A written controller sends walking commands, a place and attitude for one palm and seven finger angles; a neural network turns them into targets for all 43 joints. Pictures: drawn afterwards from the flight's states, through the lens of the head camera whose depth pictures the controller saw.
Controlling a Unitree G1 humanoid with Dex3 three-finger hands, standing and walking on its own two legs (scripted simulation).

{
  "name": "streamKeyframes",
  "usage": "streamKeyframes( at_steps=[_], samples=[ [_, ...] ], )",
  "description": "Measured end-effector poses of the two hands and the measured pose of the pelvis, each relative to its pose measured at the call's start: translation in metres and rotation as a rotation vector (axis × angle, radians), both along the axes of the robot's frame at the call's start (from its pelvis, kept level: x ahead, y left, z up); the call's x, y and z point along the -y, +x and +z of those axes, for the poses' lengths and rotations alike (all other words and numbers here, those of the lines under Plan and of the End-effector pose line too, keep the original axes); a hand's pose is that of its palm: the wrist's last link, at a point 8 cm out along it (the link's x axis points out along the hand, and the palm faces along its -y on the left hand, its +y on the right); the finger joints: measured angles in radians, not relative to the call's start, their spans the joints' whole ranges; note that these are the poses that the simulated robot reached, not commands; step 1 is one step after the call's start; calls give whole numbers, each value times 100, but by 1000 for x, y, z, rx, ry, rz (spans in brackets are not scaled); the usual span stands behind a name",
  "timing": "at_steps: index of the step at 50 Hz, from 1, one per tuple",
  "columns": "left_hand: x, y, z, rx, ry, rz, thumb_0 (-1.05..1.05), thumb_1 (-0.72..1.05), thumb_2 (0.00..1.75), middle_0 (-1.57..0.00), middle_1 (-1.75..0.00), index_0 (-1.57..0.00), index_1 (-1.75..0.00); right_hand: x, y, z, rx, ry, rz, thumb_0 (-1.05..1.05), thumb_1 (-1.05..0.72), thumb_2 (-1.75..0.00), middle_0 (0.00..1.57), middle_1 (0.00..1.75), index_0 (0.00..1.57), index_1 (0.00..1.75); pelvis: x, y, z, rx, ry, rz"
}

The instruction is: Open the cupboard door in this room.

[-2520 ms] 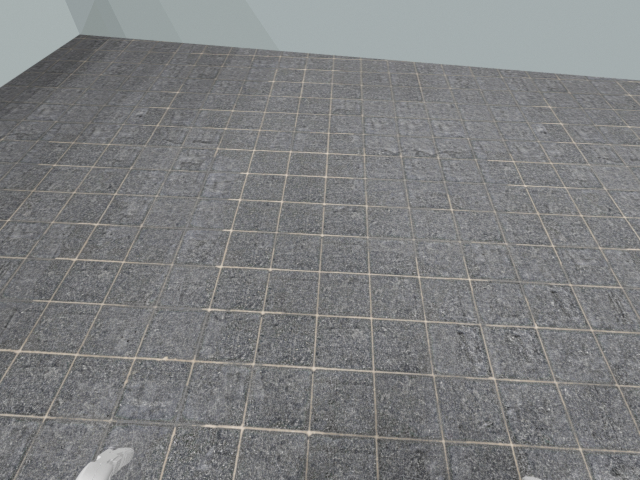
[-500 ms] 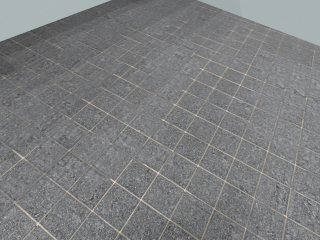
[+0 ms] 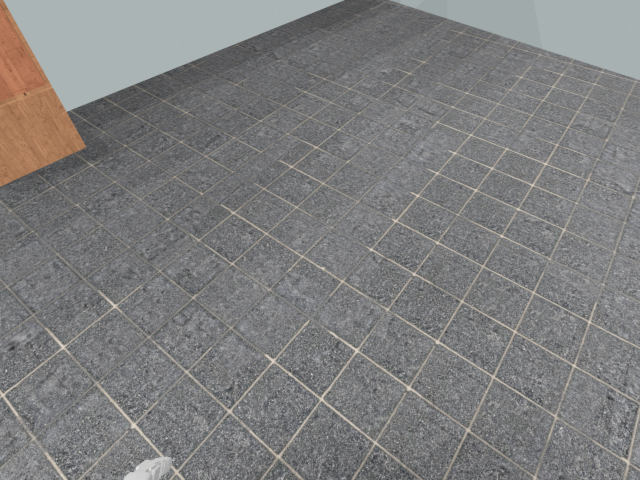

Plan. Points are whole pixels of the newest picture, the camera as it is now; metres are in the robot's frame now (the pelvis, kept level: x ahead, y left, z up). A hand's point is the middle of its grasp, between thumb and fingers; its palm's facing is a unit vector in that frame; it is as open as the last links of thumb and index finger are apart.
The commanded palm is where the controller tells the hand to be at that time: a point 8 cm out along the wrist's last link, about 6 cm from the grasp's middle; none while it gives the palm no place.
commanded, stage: turn or walk to find it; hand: left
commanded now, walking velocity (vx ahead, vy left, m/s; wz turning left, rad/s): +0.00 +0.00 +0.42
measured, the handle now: out of the picture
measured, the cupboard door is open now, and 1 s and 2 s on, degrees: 0 0 0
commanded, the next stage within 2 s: stand and wait in 0.30 s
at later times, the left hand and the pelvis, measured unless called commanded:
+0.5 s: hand out of the picture -0.07 +0.18 -0.18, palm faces +0.27 -0.94 -0.22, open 7.4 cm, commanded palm none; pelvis -0.04 +0.00 +0.00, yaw +13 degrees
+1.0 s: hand out of the picture -0.10 +0.19 -0.17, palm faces +0.23 -0.95 -0.21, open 7.3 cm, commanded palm none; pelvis -0.08 +0.02 +0.00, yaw +12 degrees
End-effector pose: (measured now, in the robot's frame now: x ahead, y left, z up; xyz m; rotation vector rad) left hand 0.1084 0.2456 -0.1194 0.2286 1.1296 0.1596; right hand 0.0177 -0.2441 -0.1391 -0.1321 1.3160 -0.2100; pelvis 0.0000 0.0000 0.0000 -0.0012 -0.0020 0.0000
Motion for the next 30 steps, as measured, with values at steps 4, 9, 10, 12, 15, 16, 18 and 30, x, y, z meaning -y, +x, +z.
streamKeyframes(
  at_steps=[4,9,10,12,15,16,18,30],
  samples=[
    [16,-17,3,26,21,26,0,91,90,-20,-30,-20,-29,19,-13,-14,-32,23,13,0,-90,-90,20,30,21,30,16,-10,-6,-3,9,32],
    [29,-59,10,-1,22,96,0,91,90,-21,-30,-20,-30,37,-13,-9,-63,26,65,1,-90,-90,20,30,20,30,29,-18,2,8,25,91],
    [30,-67,10,-10,21,110,0,91,90,-21,-30,-20,-30,39,-12,-8,-64,24,75,1,-90,-90,20,30,20,30,30,-19,3,9,26,102],
    [33,-81,9,-27,15,136,1,91,90,-21,-30,-20,-30,44,-9,-6,-67,18,95,1,-91,-90,20,30,20,30,32,-21,4,12,25,127],
    [35,-103,4,-47,-1,180,1,91,90,-21,-30,-20,-30,46,-3,-4,-82,2,135,0,-91,-90,19,30,20,30,32,-24,3,12,22,162],
    [35,-110,2,-55,-7,195,1,91,90,-21,-30,-20,-30,46,0,-4,-87,-4,150,0,-91,-90,19,30,20,30,32,-25,3,11,21,173],
    [35,-126,-3,-76,-20,225,1,91,90,-21,-30,-20,-30,42,8,-3,-90,-16,183,0,-91,-90,19,30,20,30,29,-27,2,9,20,191],
    [2,-234,-42,-285,-102,357,1,91,90,-21,-30,-20,-29,-48,78,16,132,-40,355,0,-91,-90,19,30,20,30,-15,-47,-7,25,0,208]
  ],
)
